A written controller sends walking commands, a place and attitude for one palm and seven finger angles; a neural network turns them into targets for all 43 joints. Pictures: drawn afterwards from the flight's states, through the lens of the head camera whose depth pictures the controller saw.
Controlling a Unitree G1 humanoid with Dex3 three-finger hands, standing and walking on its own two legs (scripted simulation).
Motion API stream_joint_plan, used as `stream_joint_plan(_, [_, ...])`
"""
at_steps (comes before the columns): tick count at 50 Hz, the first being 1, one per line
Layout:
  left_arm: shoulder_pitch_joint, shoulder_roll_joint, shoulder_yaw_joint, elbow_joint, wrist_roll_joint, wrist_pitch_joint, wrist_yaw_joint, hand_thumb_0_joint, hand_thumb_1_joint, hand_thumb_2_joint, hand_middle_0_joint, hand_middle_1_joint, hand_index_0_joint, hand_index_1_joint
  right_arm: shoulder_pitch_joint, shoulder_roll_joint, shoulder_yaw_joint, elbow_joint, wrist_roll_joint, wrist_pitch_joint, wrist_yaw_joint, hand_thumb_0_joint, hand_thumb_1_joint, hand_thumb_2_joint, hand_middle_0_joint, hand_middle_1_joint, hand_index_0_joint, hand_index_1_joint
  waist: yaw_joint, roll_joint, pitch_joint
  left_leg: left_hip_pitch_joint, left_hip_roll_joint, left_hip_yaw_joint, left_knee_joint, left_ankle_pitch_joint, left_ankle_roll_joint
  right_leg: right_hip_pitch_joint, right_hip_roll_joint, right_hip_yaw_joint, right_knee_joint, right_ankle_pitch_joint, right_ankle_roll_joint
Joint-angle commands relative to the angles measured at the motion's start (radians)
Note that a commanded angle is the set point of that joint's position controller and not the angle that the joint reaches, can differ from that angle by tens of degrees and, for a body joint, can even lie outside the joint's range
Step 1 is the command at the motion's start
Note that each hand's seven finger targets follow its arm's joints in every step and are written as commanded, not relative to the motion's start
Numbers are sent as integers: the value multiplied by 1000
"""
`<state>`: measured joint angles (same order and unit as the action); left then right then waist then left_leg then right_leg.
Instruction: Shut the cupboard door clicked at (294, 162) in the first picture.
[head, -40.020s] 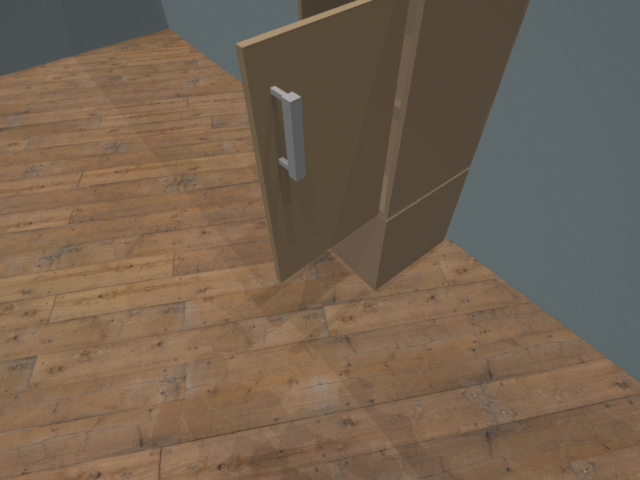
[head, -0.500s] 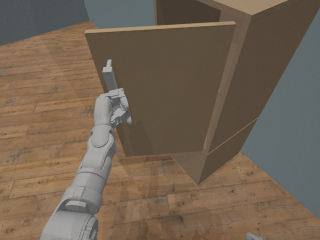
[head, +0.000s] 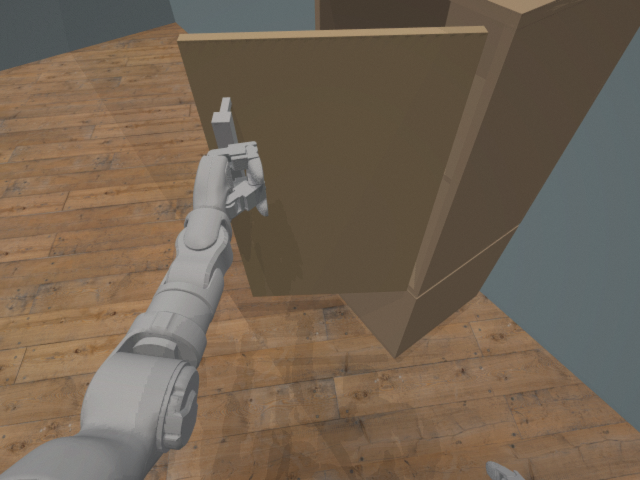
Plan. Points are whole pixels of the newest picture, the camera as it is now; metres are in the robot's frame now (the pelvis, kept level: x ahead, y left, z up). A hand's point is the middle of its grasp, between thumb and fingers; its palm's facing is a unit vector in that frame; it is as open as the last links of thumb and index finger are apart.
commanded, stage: push the door shut along its arc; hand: left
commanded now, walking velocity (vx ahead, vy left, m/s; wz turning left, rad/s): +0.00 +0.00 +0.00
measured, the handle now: (234, 156) +0.52 +0.12 +0.11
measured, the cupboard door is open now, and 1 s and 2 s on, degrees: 56 41 25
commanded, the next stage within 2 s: pull the fist back off the door in 1.52 s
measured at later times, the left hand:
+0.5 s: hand (273, 160) +0.51 +0.06 +0.12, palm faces -0.16 -0.99 -0.03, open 3.1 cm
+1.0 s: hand (303, 129) +0.57 +0.02 +0.12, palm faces -0.29 -0.96 -0.01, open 3.1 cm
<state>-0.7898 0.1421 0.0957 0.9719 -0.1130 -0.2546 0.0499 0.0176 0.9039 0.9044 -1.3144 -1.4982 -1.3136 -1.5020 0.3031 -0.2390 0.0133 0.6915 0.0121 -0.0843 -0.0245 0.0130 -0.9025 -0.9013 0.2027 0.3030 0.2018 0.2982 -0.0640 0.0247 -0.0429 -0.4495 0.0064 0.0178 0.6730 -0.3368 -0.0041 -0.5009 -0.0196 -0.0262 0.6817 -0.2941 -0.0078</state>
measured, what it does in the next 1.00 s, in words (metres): stands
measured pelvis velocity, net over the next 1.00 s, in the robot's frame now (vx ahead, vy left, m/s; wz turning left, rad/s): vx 0.01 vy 0.01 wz -0.02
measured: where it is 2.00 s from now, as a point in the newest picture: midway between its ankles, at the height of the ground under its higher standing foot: outside the picture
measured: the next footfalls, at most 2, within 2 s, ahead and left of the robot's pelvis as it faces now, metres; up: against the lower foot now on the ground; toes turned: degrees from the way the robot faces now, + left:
none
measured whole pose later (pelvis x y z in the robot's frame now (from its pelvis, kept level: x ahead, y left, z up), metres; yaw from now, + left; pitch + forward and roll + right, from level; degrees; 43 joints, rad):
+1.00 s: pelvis +0.01 +0.01 -0.02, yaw -1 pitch +19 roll -1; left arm -1.31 0.42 0.27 1.39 -0.04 -0.25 -0.19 0.02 0.90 0.91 -1.30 -1.50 -1.30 -1.50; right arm 0.46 -0.29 0.02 0.67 -0.04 -0.05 0.00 0.01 -0.90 -0.90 0.20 0.30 0.20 0.30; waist -0.28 0.05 -0.05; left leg -0.77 0.02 0.02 0.83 -0.40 0.01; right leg -0.81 0.00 -0.02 0.80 -0.32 0.00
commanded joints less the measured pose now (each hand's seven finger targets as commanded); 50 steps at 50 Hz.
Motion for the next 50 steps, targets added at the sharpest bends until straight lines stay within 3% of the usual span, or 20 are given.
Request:
stream_joint_plan(1, [-589, 107, 10, -152, 1, -97, -41, 0, 900, 900, -1300, -1500, -1300, -1500, 72, -135, -48, -80, 4, -36, -6, 0, -900, -900, 200, 300, 200, 300, -61, -91, -343, 91, -19, -7, -67, 175, 23, 125, 28, 4, -68, 254, -9])
stream_joint_plan(3, [-643, 103, -5, -121, 1, -101, -57, 0, 900, 900, -1300, -1500, -1300, -1500, 86, -140, -48, -70, 5, -37, -4, 0, -900, -900, 200, 300, 200, 300, -82, -64, -326, 85, -19, -11, -63, 143, 22, 84, 28, 3, -71, 216, -9])
stream_joint_plan(6, [-695, 159, 26, -78, 4, -112, -73, 0, 900, 900, -1300, -1500, -1300, -1500, 114, -154, -50, -58, 3, -36, -4, 0, -900, -900, 200, 300, 200, 300, -93, -50, -343, 70, -19, -24, -58, 124, 21, 67, 29, 4, -62, 187, -13])
stream_joint_plan(9, [-740, 110, -12, -43, -2, -118, -93, 0, 900, 900, -1300, -1500, -1300, -1500, 143, -160, -55, -46, -2, -43, 1, 0, -900, -900, 200, 300, 200, 300, -118, -26, -343, 94, -14, -35, -49, 128, 19, 6, 35, -6, -57, 166, -14])
stream_joint_plan(14, [-791, 224, 69, 21, -5, -122, -109, 0, 900, 900, -1300, -1500, -1300, -1500, 189, -181, -57, -30, -10, -42, 1, 0, -900, -900, 200, 300, 200, 300, -127, -47, -385, 45, -14, -38, -33, 110, 23, 16, 36, 3, -47, 159, -10])
stream_joint_plan(17, [-829, 238, 61, 49, 11, -127, -123, 0, 900, 900, -1300, -1500, -1300, -1500, 204, -186, -54, -31, -12, -41, 7, 0, -900, -900, 200, 300, 200, 300, -144, -27, -368, 20, -13, -46, -26, 95, 22, -20, 36, 4, -38, 143, -10])
stream_joint_plan(20, [-863, 267, 81, 65, 11, -130, -138, 0, 900, 900, -1300, -1500, -1300, -1500, 226, -195, -58, -29, -16, -40, 9, 0, -900, -900, 200, 300, 200, 300, -155, 5, -407, 37, -12, -50, -10, 120, 21, -35, 37, 4, -28, 158, -12])
stream_joint_plan(23, [-901, 301, 94, 112, 13, -117, -159, 0, 900, 900, -1300, -1500, -1300, -1500, 247, -205, -57, -23, -17, -35, 8, 0, -900, -900, 200, 300, 200, 300, -181, -22, -389, -3, -10, -52, 2, 92, 26, -58, 39, 7, -28, 137, -9])
stream_joint_plan(24, [-922, 299, 90, 105, 9, -118, -165, 0, 900, 900, -1300, -1500, -1300, -1500, 260, -205, -56, -23, -19, -34, 6, 0, -900, -900, 200, 300, 200, 300, -186, 3, -393, 2, -12, -53, 2, 107, 27, -56, 40, 5, -25, 146, -10])
stream_joint_plan(29, [-954, 356, 127, 123, 15, -112, -190, 0, 900, 900, -1300, -1500, -1300, -1500, 292, -211, -58, -25, -25, -26, 9, 0, -900, -900, 200, 300, 200, 300, -194, 23, -449, 9, -11, -57, 35, 173, 28, -62, 41, 3, -1, 201, -10])
stream_joint_plan(30, [-964, 390, 156, 129, 20, -112, -190, 0, 900, 900, -1300, -1500, -1300, -1500, 298, -216, -57, -22, -29, -22, 10, 0, -900, -900, 200, 300, 200, 300, -191, 38, -469, 16, -8, -63, 41, 194, 24, -72, 40, 4, 7, 214, -10])
stream_joint_plan(34, [-995, 346, 112, 124, 27, -108, -208, 0, 900, 900, -1300, -1500, -1300, -1500, 321, -213, -60, -31, -33, -11, 16, 0, -900, -900, 200, 300, 200, 300, -213, 38, -483, 28, -9, -61, 64, 242, 28, -86, 43, 0, 16, 251, -9])
stream_joint_plan(35, [-1012, 370, 129, 113, 31, -109, -213, 0, 900, 900, -1300, -1500, -1300, -1500, 322, -217, -61, -25, -36, -9, 18, 0, -900, -900, 200, 300, 200, 300, -207, 59, -509, 42, -6, -64, 67, 249, 24, -91, 43, 3, 20, 257, -9])
stream_joint_plan(38, [-1025, 360, 123, 153, 31, -86, -224, 0, 900, 900, -1300, -1500, -1300, -1500, 333, -220, -62, -22, -37, 3, 19, 0, -900, -900, 200, 300, 200, 300, -223, 35, -487, 22, -5, -64, 77, 247, 25, -108, 45, 1, 19, 258, -7])
stream_joint_plan(40, [-1049, 426, 174, 151, 31, -82, -222, 0, 900, 900, -1300, -1500, -1300, -1500, 345, -225, -58, -23, -40, 8, 15, 0, -900, -900, 200, 300, 200, 300, -219, 42, -510, 17, -7, -67, 80, 267, 26, -91, 45, 1, 28, 278, -8])
stream_joint_plan(41, [-1039, 407, 161, 174, 32, -71, -225, 0, 900, 900, -1300, -1500, -1300, -1500, 344, -222, -58, -25, -41, 11, 16, 0, -900, -900, 200, 300, 200, 300, -227, 28, -498, 1, -9, -60, 83, 266, 30, -90, 45, 2, 26, 286, -5])
stream_joint_plan(44, [-1049, 478, 202, 178, 49, -70, -225, 0, 900, 900, -1300, -1500, -1300, -1500, 360, -224, -54, -38, -43, 18, 12, 0, -900, -900, 200, 300, 200, 300, -223, 30, -501, -49, -16, -51, 91, 266, 36, -51, 44, 7, 35, 310, -6])
stream_joint_plan(45, [-1058, 489, 208, 170, 59, -71, -227, 0, 900, 900, -1300, -1500, -1300, -1500, 359, -224, -54, -37, -48, 20, 15, 0, -900, -900, 200, 300, 200, 300, -222, 49, -527, -36, -15, -53, 96, 281, 33, -57, 42, 10, 39, 325, -5])
stream_joint_plan(49, [-1055, 480, 194, 225, 69, -49, -244, 0, 900, 900, -1300, -1500, -1300, -1500, 378, -225, -55, -47, -47, 33, 11, 0, -900, -900, 200, 300, 200, 300, -243, 13, -496, -83, -19, -44, 114, 279, 40, -58, 45, 9, 43, 341, -4])
stream_joint_plan(50, [-1072, 510, 207, 227, 75, -42, -251, 0, 900, 900, -1300, -1500, -1300, -1500, 376, -231, -55, -43, -49, 36, 10, 0, -900, -900, 200, 300, 200, 300, -247, 6, -508, -92, -16, -44, 116, 272, 40, -55, 44, 14, 43, 345, -1])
